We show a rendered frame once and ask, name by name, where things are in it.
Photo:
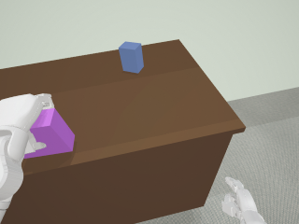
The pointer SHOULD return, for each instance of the sponge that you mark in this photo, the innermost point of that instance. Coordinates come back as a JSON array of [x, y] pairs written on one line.
[[51, 129]]

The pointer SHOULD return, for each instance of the right robot hand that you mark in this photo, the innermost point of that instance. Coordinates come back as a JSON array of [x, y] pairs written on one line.
[[243, 201]]

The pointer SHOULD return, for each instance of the left robot forearm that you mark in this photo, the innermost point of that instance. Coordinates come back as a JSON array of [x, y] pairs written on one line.
[[13, 142]]

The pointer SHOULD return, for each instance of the left robot hand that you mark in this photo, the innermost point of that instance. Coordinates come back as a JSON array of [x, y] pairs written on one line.
[[22, 112]]

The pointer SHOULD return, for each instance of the table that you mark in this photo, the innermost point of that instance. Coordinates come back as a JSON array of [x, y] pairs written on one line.
[[146, 145]]

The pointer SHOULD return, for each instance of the right robot forearm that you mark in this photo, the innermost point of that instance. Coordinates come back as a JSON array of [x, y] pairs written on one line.
[[251, 217]]

